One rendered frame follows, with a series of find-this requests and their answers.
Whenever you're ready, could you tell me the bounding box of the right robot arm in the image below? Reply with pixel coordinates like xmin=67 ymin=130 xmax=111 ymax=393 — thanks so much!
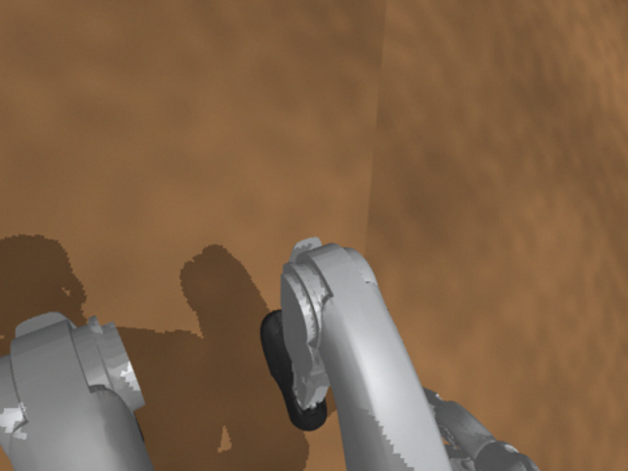
xmin=474 ymin=441 xmax=540 ymax=471

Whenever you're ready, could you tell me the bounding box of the right robot hand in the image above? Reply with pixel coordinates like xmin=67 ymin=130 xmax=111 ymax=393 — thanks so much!
xmin=422 ymin=387 xmax=497 ymax=471

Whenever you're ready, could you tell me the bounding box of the right robot foot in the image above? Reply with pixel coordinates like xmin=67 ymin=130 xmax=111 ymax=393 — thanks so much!
xmin=260 ymin=310 xmax=327 ymax=431

